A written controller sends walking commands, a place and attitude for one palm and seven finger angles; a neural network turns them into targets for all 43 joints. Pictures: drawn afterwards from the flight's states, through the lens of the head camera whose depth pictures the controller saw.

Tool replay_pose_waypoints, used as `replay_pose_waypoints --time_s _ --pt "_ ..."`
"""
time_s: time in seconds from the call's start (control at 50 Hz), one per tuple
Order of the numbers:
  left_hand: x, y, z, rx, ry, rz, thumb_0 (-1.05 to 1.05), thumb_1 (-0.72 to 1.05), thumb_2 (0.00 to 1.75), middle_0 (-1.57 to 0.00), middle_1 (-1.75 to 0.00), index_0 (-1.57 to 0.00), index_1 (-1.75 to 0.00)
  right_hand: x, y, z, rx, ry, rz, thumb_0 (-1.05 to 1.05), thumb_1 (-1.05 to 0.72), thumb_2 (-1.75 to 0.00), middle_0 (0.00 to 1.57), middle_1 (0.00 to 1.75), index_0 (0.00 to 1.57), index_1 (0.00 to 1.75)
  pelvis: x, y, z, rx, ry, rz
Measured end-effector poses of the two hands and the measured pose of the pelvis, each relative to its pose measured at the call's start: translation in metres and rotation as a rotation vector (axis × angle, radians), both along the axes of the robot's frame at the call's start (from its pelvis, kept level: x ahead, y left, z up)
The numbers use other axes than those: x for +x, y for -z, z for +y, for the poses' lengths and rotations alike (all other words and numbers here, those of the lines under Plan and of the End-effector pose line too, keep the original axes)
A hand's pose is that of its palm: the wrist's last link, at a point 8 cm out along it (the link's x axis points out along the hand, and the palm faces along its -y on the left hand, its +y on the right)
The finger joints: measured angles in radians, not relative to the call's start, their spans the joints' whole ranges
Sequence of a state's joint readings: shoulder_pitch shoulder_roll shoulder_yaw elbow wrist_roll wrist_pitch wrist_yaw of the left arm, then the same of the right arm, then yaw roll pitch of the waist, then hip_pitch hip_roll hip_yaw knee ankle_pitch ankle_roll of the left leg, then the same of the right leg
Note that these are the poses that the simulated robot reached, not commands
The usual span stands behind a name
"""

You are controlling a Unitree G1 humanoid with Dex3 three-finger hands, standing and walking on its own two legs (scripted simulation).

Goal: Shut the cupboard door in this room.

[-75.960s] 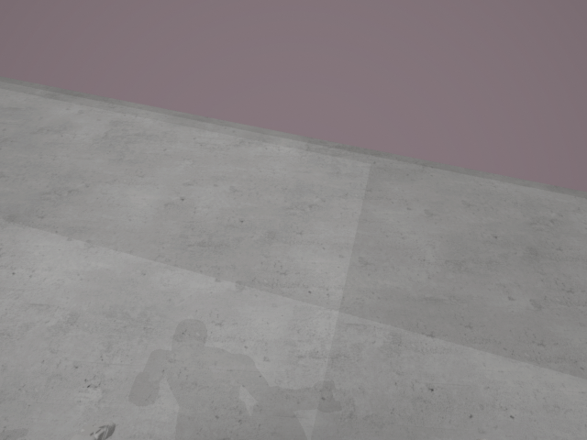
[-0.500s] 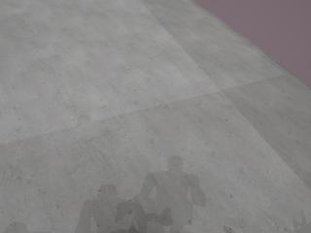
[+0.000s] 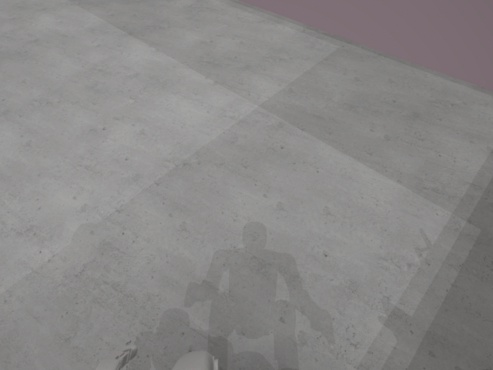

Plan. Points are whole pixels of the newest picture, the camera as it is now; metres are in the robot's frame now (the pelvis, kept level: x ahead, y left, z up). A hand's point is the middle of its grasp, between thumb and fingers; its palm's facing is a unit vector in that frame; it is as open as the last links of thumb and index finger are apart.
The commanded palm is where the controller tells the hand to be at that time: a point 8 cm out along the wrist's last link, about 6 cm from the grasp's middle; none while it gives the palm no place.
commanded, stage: turn to face it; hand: left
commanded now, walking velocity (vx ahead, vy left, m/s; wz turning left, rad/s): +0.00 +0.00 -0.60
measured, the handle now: out of the picture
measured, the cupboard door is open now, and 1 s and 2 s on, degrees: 51 51 51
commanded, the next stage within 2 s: none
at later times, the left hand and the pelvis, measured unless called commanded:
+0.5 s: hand (125, 369) +0.15 +0.24 -0.17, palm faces -0.21 -0.96 -0.20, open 7.4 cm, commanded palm none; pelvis +0.02 +0.05 +0.01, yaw -17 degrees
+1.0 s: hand (203, 335) +0.20 +0.10 -0.14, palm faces -0.54 -0.80 -0.26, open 7.4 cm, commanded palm none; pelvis +0.01 -0.01 +0.01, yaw -34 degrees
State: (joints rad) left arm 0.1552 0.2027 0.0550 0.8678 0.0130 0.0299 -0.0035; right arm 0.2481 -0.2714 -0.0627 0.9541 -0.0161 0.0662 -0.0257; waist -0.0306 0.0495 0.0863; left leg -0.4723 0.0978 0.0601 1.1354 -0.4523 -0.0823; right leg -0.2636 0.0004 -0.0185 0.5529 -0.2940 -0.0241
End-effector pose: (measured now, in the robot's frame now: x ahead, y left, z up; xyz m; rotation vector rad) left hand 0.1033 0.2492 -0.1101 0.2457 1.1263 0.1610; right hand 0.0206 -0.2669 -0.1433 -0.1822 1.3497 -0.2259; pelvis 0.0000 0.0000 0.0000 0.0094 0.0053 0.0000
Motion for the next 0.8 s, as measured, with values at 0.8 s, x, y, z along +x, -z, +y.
replay_pose_waypoints --time_s 0.8 --pt "0.121 0.006 -0.066 0.007 0.494 -0.007 0.01 0.91 0.90 -0.20 -0.30 -0.20 -0.29 -0.119 0.013 0.034 0.017 0.492 -0.019 0.00 -0.91 -0.89 0.20 0.30 0.21 0.29 0.009 0.011 0.006 -0.008 0.498 -0.007"
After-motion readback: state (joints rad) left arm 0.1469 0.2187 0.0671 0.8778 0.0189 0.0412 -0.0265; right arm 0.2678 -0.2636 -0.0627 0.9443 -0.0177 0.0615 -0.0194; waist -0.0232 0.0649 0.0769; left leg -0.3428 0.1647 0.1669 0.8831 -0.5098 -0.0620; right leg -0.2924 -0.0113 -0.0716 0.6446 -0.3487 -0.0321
